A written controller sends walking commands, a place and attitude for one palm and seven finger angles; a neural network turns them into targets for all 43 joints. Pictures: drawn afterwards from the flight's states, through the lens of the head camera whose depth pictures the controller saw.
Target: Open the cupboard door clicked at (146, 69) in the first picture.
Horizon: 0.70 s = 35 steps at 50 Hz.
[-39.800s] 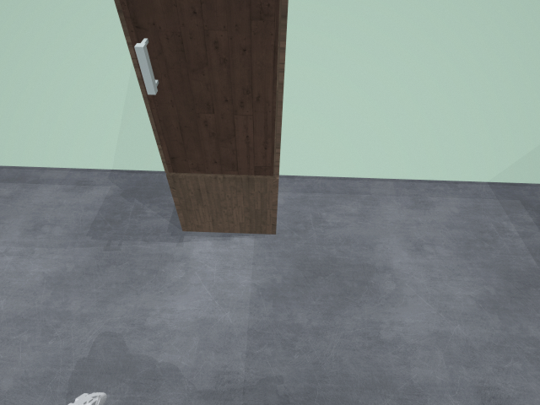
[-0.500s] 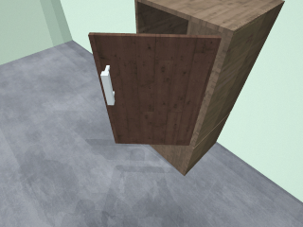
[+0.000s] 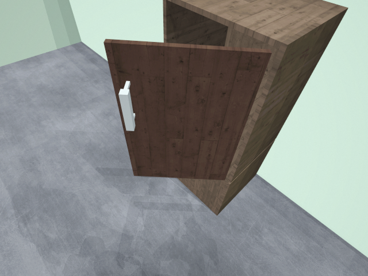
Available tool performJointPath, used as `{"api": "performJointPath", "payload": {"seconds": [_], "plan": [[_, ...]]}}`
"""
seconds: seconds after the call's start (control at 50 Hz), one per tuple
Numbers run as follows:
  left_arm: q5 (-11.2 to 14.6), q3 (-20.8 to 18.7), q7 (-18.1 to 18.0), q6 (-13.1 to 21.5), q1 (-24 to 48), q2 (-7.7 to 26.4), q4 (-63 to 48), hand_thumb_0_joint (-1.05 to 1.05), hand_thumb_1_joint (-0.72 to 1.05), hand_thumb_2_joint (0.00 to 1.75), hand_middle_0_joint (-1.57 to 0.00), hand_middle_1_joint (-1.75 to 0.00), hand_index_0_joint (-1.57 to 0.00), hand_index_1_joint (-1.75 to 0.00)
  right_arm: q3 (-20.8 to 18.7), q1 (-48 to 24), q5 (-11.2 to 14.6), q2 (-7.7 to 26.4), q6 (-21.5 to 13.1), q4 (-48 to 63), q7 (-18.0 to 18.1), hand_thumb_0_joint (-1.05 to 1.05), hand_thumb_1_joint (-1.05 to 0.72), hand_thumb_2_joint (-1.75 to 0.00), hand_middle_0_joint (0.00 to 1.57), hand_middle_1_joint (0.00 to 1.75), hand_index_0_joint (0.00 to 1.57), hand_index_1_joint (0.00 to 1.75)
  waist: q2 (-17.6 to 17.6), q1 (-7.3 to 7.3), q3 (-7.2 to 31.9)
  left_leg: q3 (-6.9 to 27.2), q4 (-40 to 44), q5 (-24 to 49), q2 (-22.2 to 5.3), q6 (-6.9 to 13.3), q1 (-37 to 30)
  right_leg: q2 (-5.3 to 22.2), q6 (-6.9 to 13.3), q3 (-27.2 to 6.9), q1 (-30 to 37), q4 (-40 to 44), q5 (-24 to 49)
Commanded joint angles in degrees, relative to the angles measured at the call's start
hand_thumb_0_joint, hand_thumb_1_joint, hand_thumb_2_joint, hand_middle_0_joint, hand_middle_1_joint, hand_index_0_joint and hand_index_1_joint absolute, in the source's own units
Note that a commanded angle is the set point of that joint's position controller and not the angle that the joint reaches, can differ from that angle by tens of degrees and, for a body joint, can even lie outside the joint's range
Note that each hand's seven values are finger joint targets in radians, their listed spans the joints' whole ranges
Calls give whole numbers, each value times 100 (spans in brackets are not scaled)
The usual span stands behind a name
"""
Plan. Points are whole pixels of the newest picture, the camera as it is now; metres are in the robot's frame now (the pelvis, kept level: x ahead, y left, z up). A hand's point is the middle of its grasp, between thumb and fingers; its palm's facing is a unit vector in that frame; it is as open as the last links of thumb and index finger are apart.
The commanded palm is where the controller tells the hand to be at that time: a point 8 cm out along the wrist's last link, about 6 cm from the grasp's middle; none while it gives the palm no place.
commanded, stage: come to a stop and stand still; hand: left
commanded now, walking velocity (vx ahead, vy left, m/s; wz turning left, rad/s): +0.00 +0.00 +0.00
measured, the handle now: (129, 106) +0.53 +0.20 +0.05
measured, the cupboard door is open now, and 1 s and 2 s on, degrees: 44 44 44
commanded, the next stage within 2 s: look again from close up in 0.06 s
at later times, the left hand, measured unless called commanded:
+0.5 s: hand out of the picture +0.00 +0.17 -0.18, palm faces +0.02 -0.98 -0.18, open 7.4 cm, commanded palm none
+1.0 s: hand (112, 231) +0.20 +0.17 +0.00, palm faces +0.17 -0.98 -0.05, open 7.7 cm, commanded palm +0.12 +0.23 -0.05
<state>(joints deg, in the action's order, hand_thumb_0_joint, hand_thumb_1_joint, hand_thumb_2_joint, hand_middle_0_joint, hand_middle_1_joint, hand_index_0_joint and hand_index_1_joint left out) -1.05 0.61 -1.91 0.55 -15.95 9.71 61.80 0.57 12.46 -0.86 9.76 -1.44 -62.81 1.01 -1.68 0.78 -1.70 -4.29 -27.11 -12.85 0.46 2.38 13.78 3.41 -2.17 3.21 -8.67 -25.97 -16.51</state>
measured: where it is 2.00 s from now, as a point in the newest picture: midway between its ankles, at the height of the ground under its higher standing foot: outside the picture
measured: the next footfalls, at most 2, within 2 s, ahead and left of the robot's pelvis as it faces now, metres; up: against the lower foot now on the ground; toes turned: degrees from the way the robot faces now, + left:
none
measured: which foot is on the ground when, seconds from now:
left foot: down 0.00-1.00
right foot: down 0.00-1.00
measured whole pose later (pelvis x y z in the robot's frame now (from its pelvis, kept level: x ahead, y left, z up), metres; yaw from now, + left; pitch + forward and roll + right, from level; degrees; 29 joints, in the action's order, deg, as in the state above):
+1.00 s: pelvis -0.02 -0.02 -0.03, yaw +1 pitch +7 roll +0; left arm 10.6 -6.1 2.3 22.0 -19.6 9.9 8.8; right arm -1.4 12.6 0.2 12.9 -14.9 -41.4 1.5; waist 0.5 -1.4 6.4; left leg -3.0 -44.9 -18.5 -0.8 0.9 33.2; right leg 3.1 -0.4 3.6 -28.7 -46.3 -24.4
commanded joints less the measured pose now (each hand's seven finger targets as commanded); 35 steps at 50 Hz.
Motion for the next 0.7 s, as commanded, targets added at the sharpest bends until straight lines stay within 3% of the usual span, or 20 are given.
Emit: {"api": "performJointPath", "payload": {"seconds": [0.0, 0.68], "plan": [[-12, -138, -28, 66, -415, 596, -130, 0, 90, 90, -20, -30, -20, -30, -111, 229, 18, 633, -68, 187, 22, 0, -90, -90, 20, 30, 20, 30, 217, -24, -66, 674, 604, 868, -637, 4, -157, 339, 288, -310, -197, 422, 709], [-4, -124, -39, 61, -604, 468, 70, 0, 90, 90, -20, -30, -20, -30, -93, 426, 31, 474, -63, -66, 61, 0, -90, -90, 20, 30, 20, 30, 124, 3, -128, 634, 685, 1052, -635, 7, -344, 354, 294, -279, -107, 606, 775]]}}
